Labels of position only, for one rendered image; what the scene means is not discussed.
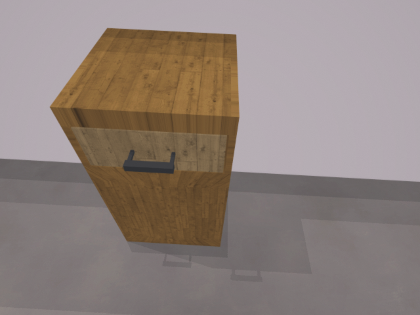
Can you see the drawer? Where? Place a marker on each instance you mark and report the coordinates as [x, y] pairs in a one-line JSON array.
[[193, 152]]

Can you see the cabinet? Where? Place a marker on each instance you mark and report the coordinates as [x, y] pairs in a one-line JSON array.
[[168, 81]]

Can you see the handle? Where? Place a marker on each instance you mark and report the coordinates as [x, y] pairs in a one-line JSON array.
[[149, 166]]

